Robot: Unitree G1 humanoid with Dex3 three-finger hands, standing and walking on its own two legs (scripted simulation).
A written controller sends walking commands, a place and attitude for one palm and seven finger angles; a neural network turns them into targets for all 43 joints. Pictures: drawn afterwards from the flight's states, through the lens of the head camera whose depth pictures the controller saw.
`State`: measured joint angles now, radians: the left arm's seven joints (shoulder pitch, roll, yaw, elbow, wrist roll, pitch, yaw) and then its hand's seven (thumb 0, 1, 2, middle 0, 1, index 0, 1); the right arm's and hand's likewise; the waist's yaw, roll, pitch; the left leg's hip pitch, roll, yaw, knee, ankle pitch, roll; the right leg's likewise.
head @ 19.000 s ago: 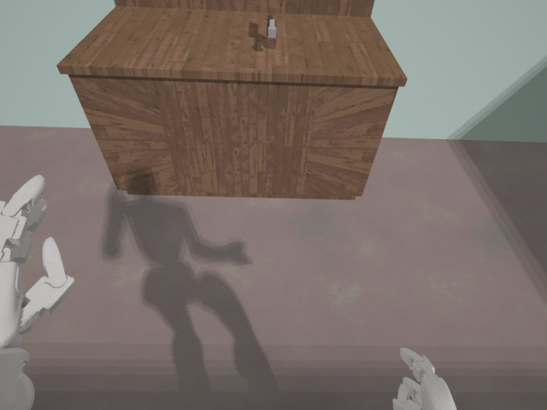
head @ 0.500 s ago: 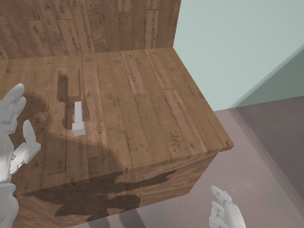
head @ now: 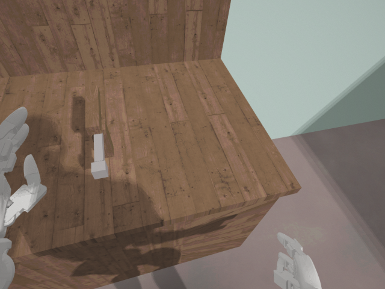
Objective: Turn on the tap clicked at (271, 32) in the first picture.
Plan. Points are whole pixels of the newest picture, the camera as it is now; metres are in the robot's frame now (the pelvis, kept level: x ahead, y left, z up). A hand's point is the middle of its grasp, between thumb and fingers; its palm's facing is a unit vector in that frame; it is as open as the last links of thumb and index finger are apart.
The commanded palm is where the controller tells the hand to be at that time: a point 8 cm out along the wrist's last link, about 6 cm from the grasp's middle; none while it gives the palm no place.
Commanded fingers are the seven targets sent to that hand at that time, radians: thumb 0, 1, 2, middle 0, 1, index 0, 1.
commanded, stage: look again from close up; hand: left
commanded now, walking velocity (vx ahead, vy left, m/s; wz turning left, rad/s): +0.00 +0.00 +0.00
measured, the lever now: (99, 169) +0.33 +0.23 +0.04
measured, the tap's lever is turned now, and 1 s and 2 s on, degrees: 0 0 0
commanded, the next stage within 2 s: shuffle to correct the standing spot in 0.20 s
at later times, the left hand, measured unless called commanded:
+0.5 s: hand (59, 192) +0.22 +0.22 +0.16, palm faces +0.37 -0.86 -0.36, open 7.4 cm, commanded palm +0.16 +0.25 +0.17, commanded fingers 0.00 0.90 0.90 -0.20 -0.30 -0.20 -0.30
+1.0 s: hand (106, 194) +0.22 +0.16 +0.16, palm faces +0.30 -0.87 -0.40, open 7.4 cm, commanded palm +0.16 +0.20 +0.17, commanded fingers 0.00 0.90 0.90 -0.20 -0.30 -0.20 -0.30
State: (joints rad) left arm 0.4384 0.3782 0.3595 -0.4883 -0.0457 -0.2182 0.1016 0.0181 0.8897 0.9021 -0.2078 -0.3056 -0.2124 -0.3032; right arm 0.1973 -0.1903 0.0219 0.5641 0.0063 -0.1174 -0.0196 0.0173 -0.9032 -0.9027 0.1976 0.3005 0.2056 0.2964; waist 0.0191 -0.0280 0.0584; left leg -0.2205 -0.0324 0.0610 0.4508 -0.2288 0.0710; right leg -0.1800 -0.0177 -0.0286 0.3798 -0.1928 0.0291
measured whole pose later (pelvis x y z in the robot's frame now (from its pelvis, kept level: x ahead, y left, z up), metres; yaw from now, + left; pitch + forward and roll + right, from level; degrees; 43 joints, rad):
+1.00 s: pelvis +0.00 -0.08 -0.01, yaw -1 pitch +1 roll -1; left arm 0.47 0.39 0.37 -0.52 -0.10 -0.15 0.08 0.02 0.89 0.90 -0.21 -0.31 -0.21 -0.30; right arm 0.19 -0.21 -0.02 0.55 0.01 -0.09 -0.03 0.02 -0.90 -0.90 0.20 0.30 0.21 0.30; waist 0.01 0.00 0.05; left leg -0.29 0.08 0.03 0.52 -0.25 -0.04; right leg -0.25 0.09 -0.05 0.44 -0.22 -0.08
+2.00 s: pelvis -0.02 -0.01 +0.00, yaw -1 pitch -1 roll -1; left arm 0.34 0.33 0.36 -0.41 -0.03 -0.23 0.11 0.02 0.89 0.90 -0.20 -0.31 -0.21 -0.30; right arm 0.23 -0.16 0.05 0.59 0.00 -0.18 -0.01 0.02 -0.90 -0.90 0.20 0.30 0.21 0.30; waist 0.04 -0.04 0.05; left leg -0.24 -0.03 0.07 0.46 -0.21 0.07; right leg -0.23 -0.01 -0.01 0.44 -0.19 0.01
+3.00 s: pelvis +0.00 -0.02 +0.00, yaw -1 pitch +0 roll -1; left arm 0.42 0.37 0.36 -0.46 -0.06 -0.19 0.10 0.02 0.89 0.90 -0.21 -0.31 -0.21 -0.30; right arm 0.19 -0.19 0.02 0.56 0.01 -0.10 -0.03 0.02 -0.90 -0.90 0.20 0.30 0.21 0.30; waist 0.02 -0.03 0.06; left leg -0.22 -0.01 0.05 0.42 -0.21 0.05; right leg -0.18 0.01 -0.03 0.36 -0.18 0.00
